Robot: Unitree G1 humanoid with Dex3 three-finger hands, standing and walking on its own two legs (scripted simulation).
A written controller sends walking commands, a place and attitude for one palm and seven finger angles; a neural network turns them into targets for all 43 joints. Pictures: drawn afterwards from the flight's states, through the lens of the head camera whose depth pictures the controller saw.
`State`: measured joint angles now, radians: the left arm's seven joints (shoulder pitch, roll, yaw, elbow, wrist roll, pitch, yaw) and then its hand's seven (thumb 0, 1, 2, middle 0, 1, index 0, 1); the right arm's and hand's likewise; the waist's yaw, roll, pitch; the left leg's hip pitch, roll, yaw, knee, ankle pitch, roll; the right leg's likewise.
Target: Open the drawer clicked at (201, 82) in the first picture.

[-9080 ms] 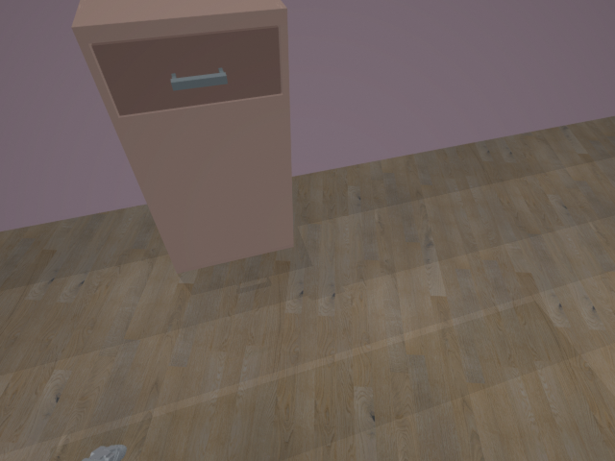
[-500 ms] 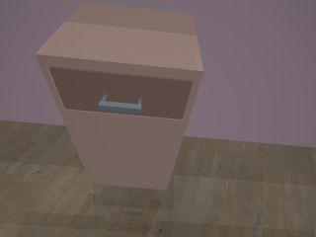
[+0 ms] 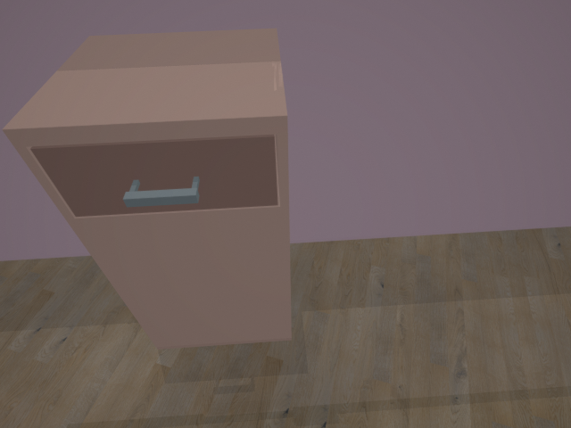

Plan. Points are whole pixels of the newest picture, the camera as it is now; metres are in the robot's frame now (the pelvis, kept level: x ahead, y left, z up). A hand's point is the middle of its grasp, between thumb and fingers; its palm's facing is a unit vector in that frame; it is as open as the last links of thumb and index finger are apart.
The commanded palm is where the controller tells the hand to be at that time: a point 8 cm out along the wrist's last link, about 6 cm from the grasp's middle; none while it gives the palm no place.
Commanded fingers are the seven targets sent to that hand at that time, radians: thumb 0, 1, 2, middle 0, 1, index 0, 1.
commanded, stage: come to a stop and stand still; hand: left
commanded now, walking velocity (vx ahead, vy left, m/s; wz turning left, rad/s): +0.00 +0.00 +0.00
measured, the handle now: (164, 190) +0.54 +0.25 +0.03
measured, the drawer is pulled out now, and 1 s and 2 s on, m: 0.00 0.00 0.00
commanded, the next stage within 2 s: look again from close up in 0.36 s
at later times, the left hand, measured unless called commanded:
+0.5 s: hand out of the picture -0.04 +0.11 -0.17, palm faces +0.09 -0.98 -0.15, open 7.3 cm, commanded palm none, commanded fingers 0.00 0.90 0.90 -0.20 -0.30 -0.20 -0.30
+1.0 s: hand out of the picture +0.03 +0.18 -0.18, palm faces +0.03 -0.98 -0.21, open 7.3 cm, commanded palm none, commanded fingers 0.00 0.90 0.90 -0.20 -0.30 -0.20 -0.30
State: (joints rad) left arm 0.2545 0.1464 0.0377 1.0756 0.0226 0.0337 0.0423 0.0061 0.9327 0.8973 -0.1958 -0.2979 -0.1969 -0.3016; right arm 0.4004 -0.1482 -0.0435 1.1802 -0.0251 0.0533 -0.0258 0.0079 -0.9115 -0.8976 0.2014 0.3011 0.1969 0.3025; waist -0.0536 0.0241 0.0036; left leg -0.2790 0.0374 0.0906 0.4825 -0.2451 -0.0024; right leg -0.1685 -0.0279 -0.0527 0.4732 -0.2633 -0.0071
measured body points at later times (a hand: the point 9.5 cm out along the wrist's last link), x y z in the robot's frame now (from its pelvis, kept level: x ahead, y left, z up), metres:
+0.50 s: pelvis +0.00 -0.03 +0.00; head +0.01 -0.03 +0.45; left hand -0.04 +0.16 -0.16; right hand +0.01 -0.25 -0.16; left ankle -0.02 +0.11 -0.74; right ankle -0.01 -0.11 -0.74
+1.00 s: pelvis +0.01 +0.00 +0.00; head +0.02 +0.00 +0.45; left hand +0.03 +0.23 -0.16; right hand -0.01 -0.20 -0.17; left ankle -0.02 +0.11 -0.74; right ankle -0.01 -0.11 -0.74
